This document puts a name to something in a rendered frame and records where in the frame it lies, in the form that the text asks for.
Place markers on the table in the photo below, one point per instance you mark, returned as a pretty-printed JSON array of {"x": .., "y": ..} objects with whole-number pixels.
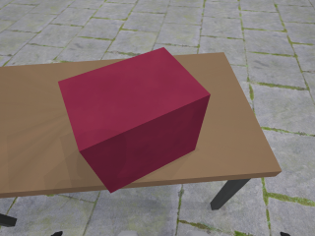
[{"x": 39, "y": 153}]

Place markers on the carton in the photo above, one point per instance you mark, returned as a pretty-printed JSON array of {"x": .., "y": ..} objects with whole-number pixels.
[{"x": 134, "y": 116}]

